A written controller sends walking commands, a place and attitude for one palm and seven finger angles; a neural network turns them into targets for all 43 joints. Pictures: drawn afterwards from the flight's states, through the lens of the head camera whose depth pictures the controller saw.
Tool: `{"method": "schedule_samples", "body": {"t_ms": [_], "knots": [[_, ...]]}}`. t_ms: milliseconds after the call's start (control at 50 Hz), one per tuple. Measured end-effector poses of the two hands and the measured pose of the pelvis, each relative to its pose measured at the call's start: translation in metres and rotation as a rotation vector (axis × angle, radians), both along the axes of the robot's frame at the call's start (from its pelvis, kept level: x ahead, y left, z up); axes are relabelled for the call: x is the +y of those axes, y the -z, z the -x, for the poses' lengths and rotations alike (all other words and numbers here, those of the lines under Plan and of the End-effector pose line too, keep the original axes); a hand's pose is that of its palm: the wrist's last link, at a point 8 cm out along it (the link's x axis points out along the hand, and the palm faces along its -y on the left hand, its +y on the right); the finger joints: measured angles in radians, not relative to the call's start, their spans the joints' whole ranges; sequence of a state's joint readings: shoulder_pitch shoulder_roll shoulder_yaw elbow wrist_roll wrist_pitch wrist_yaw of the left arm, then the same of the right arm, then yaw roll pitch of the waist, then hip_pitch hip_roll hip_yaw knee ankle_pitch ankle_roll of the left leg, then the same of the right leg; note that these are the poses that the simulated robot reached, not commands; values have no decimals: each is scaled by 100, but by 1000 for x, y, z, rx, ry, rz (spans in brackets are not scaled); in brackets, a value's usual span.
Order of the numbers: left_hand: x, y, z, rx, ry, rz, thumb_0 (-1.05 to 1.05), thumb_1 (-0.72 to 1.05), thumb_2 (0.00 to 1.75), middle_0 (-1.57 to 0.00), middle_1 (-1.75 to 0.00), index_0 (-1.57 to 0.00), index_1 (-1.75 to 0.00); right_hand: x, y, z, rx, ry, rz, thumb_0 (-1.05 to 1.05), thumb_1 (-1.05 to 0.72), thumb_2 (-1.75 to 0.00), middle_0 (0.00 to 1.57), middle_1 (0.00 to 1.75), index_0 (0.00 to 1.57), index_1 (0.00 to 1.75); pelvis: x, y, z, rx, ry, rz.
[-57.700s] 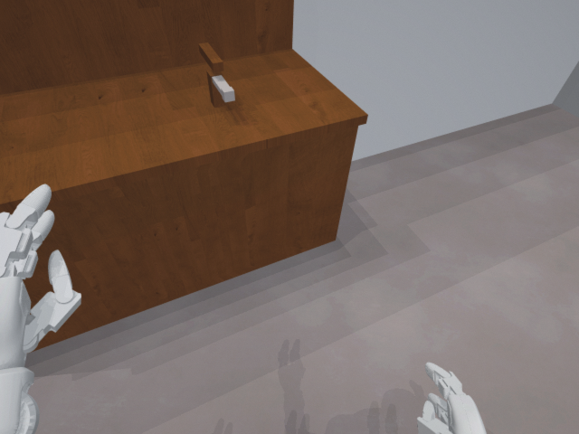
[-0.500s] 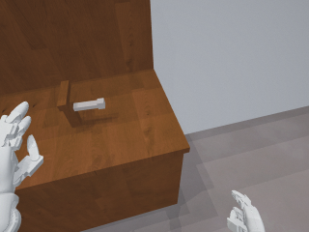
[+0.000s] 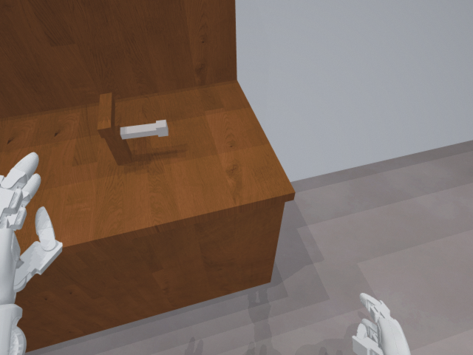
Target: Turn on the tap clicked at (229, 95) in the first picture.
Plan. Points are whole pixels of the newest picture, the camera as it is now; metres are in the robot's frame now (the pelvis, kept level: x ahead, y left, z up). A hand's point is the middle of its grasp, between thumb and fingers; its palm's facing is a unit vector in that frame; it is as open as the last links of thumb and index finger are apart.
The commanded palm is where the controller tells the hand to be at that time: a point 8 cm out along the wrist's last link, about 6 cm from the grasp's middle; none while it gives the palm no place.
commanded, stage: step back with the hand held close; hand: left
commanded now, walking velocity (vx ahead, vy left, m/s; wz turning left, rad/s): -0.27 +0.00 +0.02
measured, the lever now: (162, 128) +0.59 +0.23 +0.03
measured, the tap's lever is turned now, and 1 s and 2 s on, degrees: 85 85 85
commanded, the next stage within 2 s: stop stepping back and stand still in 0.78 s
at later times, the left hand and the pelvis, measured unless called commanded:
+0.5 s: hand (5, 298) +0.14 +0.26 +0.17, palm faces +0.45 -0.77 -0.45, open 7.4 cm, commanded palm +0.08 +0.29 +0.18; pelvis -0.06 +0.00 -0.01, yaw +3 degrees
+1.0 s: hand out of the picture +0.05 +0.22 +0.16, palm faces +0.33 -0.83 -0.45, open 7.4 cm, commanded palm +0.00 +0.26 +0.18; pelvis -0.17 -0.02 +0.00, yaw -1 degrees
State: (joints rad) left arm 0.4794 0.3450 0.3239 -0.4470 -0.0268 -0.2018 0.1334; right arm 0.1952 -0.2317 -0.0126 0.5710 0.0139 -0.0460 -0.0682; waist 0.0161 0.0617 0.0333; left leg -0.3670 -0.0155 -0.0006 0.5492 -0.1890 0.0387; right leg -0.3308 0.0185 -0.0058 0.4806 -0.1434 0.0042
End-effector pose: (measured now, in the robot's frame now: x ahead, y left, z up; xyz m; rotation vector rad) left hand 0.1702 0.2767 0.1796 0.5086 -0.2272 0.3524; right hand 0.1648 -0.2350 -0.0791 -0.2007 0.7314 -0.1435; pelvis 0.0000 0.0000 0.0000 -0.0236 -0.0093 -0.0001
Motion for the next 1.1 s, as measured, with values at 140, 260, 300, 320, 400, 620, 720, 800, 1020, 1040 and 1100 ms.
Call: {"method": "schedule_samples", "body": {"t_ms": [140,260,300,320,400,620,720,800,1020,1040,1100], "knots": [[1,-5,13,-46,1,-42,2,89,90,-22,-31,-21,-30,1,2,16,-10,-10,8,1,-91,-90,20,30,20,29,-2,4,14,-11,-22,-2],[-2,-5,30,-68,-21,-38,2,89,90,-22,-31,-21,-30,-3,8,24,9,-35,6,1,-91,-90,20,30,20,29,-8,8,25,-8,-40,-10],[-5,-3,36,-75,-8,-14,2,89,90,-22,-31,-21,-30,-4,7,28,22,-38,12,1,-91,-90,20,30,20,29,-7,8,31,-7,-45,-15],[-5,-2,38,-78,1,-6,2,89,90,-22,-31,-21,-30,-5,7,31,26,-38,18,1,-91,-90,20,30,20,29,-6,9,33,-6,-47,-16],[0,0,50,-90,29,-18,2,89,90,-22,-31,-21,-30,-4,5,42,22,-30,52,1,-91,-90,20,30,20,29,0,13,47,-5,-55,-6],[-4,-5,83,-83,-42,12,2,89,90,-21,-30,-21,-30,13,8,70,-1,-82,-23,1,-91,-90,20,30,20,29,-13,5,81,24,1,12],[-34,-7,87,-62,88,44,2,89,90,-21,-30,-21,-30,5,2,90,9,-35,-35,1,-91,-90,20,30,20,30,-18,-1,101,25,7,1],[-31,-11,98,-43,144,-10,2,89,90,-22,-31,-21,-30,-8,-8,110,-3,20,4,1,-91,-90,20,30,20,30,-14,-2,113,48,10,-3],[-20,-1,168,29,39,-4,2,89,90,-22,-31,-21,-30,-29,-10,185,-16,35,35,1,-91,-90,20,30,20,29,-20,-1,176,20,21,-26],[-23,1,175,31,34,9,2,89,90,-21,-31,-21,-30,-30,-8,192,-8,33,36,1,-91,-90,20,30,20,29,-21,-1,181,12,18,-19],[-29,4,191,21,25,56,2,89,90,-22,-31,-21,-30,-33,-4,214,28,39,38,1,-91,-90,20,30,20,29,-23,-4,193,1,15,-22]]}}
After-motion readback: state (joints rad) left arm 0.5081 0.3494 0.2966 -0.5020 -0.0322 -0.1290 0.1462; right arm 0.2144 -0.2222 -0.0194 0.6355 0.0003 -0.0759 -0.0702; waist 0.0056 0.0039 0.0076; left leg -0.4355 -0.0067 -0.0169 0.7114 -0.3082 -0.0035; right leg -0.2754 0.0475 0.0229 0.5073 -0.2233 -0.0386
